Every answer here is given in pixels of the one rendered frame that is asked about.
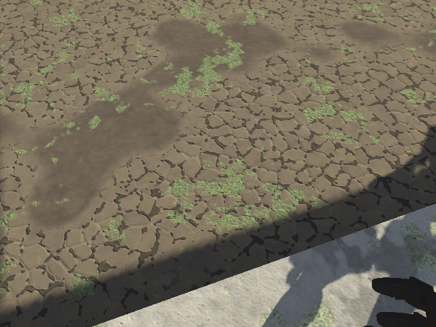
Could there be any robot right hand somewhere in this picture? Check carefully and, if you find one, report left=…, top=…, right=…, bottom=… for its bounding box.
left=364, top=277, right=436, bottom=327

